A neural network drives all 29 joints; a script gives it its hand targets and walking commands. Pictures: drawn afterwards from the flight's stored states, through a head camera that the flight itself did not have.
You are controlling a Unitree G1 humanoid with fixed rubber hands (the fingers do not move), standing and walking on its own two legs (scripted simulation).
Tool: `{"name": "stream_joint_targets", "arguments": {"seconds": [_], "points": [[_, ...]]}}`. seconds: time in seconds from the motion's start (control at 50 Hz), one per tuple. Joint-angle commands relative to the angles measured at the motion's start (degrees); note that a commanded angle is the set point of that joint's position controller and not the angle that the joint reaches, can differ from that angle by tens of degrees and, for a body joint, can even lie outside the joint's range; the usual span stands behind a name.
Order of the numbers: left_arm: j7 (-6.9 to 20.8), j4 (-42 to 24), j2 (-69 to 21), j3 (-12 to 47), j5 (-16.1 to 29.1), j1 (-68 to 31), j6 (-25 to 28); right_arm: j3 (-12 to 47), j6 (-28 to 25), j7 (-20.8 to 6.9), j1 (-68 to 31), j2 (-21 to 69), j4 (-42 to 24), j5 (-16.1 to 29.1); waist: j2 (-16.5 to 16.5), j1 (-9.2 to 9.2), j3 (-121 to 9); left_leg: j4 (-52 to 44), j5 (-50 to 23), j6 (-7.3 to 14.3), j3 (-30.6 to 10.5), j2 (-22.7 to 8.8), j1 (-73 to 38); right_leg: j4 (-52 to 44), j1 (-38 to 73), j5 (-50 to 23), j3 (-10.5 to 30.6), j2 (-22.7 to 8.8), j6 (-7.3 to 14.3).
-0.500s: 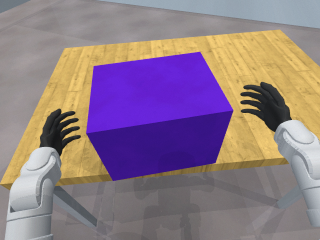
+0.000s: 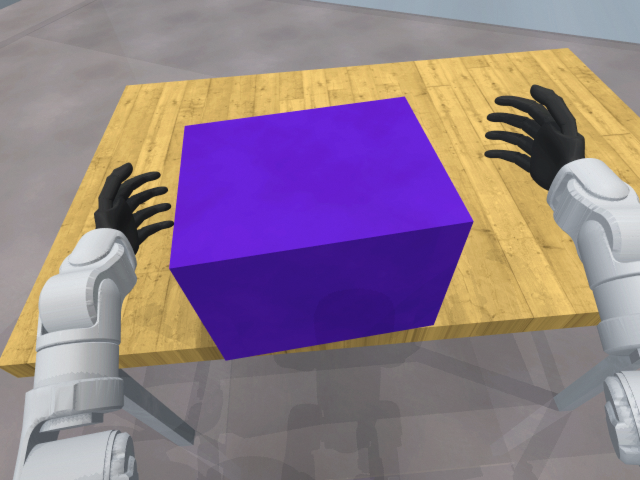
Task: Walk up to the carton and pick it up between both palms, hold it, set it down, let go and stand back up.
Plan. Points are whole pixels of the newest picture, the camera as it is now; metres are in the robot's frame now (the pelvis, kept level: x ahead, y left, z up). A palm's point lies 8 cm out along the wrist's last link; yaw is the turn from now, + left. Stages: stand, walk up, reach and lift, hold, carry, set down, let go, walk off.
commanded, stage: reach and lift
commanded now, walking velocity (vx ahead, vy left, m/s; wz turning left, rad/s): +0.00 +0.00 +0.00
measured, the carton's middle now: (314, 229) +0.43 +0.03 +0.05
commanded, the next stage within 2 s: none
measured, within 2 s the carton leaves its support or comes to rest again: neither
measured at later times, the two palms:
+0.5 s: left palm (119, 233) +0.38 +0.27 +0.11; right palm (517, 199) +0.40 -0.23 +0.12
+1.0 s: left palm (132, 262) +0.37 +0.27 +0.07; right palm (508, 193) +0.42 -0.22 +0.11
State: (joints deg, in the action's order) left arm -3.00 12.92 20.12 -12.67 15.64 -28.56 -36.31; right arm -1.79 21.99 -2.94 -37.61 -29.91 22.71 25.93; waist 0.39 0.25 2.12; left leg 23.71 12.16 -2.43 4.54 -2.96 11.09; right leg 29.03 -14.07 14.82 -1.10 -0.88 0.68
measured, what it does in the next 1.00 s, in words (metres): stands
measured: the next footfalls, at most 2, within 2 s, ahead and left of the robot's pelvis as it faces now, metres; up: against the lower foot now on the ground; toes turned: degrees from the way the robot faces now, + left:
none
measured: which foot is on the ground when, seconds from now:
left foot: down 0.00-1.00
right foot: down 0.00-1.00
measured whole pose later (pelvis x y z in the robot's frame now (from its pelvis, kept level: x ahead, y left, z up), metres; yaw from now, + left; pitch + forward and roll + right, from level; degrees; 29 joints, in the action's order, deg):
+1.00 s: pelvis -0.01 +0.01 -0.01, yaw +0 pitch +14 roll +0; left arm -1.7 49.5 21.0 -1.8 16.9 -35.7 -1.6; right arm 3.3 -0.7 -2.7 -44.3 -26.0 53.0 25.1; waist -0.4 3.1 -8.9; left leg 27.9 11.2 -2.3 4.4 -4.0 30.0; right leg 29.0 -31.1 11.5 -1.0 0.1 0.7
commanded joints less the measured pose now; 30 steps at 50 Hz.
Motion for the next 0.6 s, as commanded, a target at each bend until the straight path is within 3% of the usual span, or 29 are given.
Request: {"name": "stream_joint_targets", "arguments": {"seconds": [0.0,0.04,0.06,0.08,0.1,0.12,0.18,0.2,0.26,0.34,0.36,0.4,0.42,0.46,0.48,0.58], "points": [[-1.2,-5.0,22.9,-5.5,0.7,-38.2,3.8,1.2,-2.7,1.2,-35.6,-14.0,1.0,3.9,2.4,6.35,-35.7,-1.2,-22.8,0.1,-0.5,3.9,2.9,-4.8,15.7,-32.9,3.8,3.1,-2.1],[-1.4,-4.7,22.4,-4.5,1.1,-40.9,4.1,1.7,-2.9,1.0,-37.2,-13.9,2.8,4.0,2.8,5.92,-37.0,-0.6,-23.3,0.1,-0.7,3.7,2.9,-4.1,15.2,-33.5,3.6,3.1,-2.4],[-1.4,-5.3,22.7,-5.1,1.1,-38.2,4.7,2.6,-3.2,0.8,-35.9,-13.5,2.4,4.8,2.6,7.18,-38.3,-0.3,-25.2,0.0,-0.2,3.8,2.7,-4.0,15.9,-35.4,3.5,3.1,-2.4],[-1.4,-0.4,23.2,-4.8,0.7,-41.4,4.6,2.9,-2.8,0.8,-38.2,-13.3,6.5,4.4,2.3,6.67,-36.6,-0.4,-23.6,0.0,-0.3,3.9,4.2,-4.0,15.4,-33.3,3.6,3.0,-2.3],[-1.4,0.4,22.9,-5.0,0.1,-39.9,5.0,4.0,-3.1,0.7,-37.5,-13.1,7.3,4.7,2.3,7.57,-36.2,-0.1,-24.7,-0.1,-0.2,3.8,3.8,-3.9,16.0,-34.8,3.7,3.0,-2.4],[-0.9,3.2,22.5,-4.6,0.3,-38.7,5.1,3.6,-2.9,0.7,-36.4,-13.0,9.5,4.1,3.6,6.72,-35.1,-0.4,-24.4,0.0,-0.3,3.7,3.7,-3.9,15.3,-34.5,3.6,3.1,-2.4],[-0.1,4.2,21.0,-3.8,-0.5,-35.8,7.2,5.3,-4.5,0.7,-34.3,-11.3,10.7,4.4,2.5,6.94,-35.7,0.2,-27.7,-0.6,-0.2,3.8,2.3,-4.1,15.6,-36.2,3.0,3.7,-2.3],[0.1,1.0,19.8,-2.9,-0.9,-34.0,8.1,4.7,-5.6,0.9,-31.3,-11.3,9.6,3.8,0.8,5.93,-38.1,0.9,-30.1,-1.2,-0.5,3.8,0.1,-4.2,16.0,-38.1,2.5,3.8,-2.4],[1.6,3.5,18.2,-2.5,-1.4,-30.7,10.1,5.3,-7.7,1.3,-28.3,-10.1,12.4,3.2,1.3,5.03,-35.9,1.5,-31.8,-1.3,-0.4,4.1,-0.8,-3.7,15.5,-41.6,2.3,3.8,-3.0],[2.7,8.2,16.6,-1.6,-2.7,-30.1,14.7,5.0,-11.6,1.8,-28.1,-7.7,12.9,0.6,-0.3,5.32,-34.8,1.7,-30.2,-1.2,-0.6,4.2,0.5,-4.0,14.3,-37.5,1.7,3.9,-2.9],[2.9,10.1,16.6,-2.0,-2.7,-30.5,16.6,6.0,-12.9,1.8,-29.4,-6.8,10.0,0.2,1.3,7.05,-35.4,1.8,-28.2,-0.4,0.0,4.3,2.8,-3.8,15.2,-38.2,2.3,3.6,-3.1],[3.0,12.0,15.3,-0.7,-2.6,-30.7,19.5,4.6,-15.4,2.2,-28.4,-6.2,10.7,-1.4,-0.1,5.79,-35.7,2.0,-28.8,-0.9,-0.4,4.1,1.9,-3.8,14.1,-36.6,1.1,3.9,-3.0],[3.3,17.6,15.2,-0.5,-2.5,-29.9,20.6,5.7,-16.1,2.0,-28.9,-5.7,12.7,-1.6,0.0,7.27,-34.1,2.7,-28.0,-0.7,-0.2,4.0,3.4,-3.8,12.6,-33.6,1.2,3.9,-2.6],[3.5,19.5,12.9,2.3,-1.0,-30.5,24.4,5.3,-18.5,1.9,-29.0,-5.2,11.9,-3.0,0.1,6.67,-35.1,3.1,-26.1,-0.7,-0.1,3.7,3.2,-4.2,9.9,-30.8,0.4,4.0,-2.3],[3.7,23.7,13.5,1.7,-1.5,-30.4,26.0,5.2,-19.6,2.0,-29.0,-4.9,13.9,-4.2,0.7,6.85,-33.6,3.3,-25.7,-0.4,-0.3,3.5,3.6,-4.0,8.4,-29.1,0.3,4.0,-2.2],[2.4,23.3,14.1,4.2,2.1,-38.4,35.3,4.9,-25.1,2.1,-35.0,-5.6,11.8,-5.4,1.0,6.72,-45.9,6.9,-27.3,-0.9,-0.7,2.9,3.8,-1.8,2.7,-26.6,-0.3,4.5,-1.6]]}}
